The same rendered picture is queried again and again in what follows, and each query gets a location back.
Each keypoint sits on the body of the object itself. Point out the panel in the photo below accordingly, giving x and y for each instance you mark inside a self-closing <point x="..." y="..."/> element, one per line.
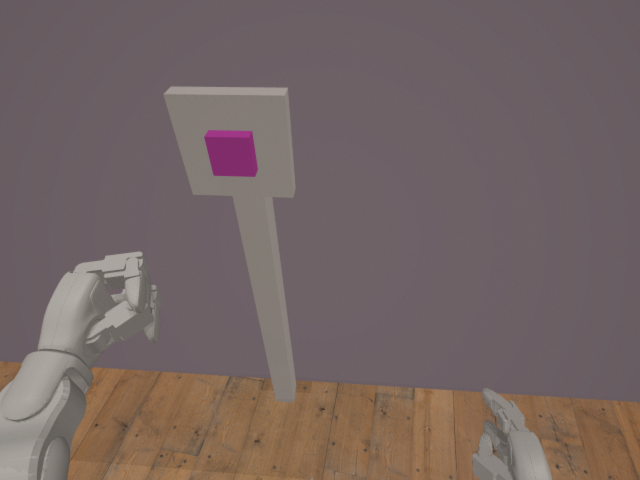
<point x="264" y="111"/>

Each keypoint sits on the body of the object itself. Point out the robot left hand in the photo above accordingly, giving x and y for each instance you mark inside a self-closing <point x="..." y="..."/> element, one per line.
<point x="72" y="319"/>

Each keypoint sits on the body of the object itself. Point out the robot right hand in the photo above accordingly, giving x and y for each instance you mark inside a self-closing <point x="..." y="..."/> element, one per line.
<point x="520" y="452"/>

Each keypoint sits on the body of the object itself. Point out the left robot forearm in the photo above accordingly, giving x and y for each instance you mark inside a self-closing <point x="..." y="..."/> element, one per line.
<point x="40" y="410"/>

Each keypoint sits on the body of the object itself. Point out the button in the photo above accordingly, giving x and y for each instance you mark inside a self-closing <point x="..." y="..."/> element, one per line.
<point x="231" y="153"/>

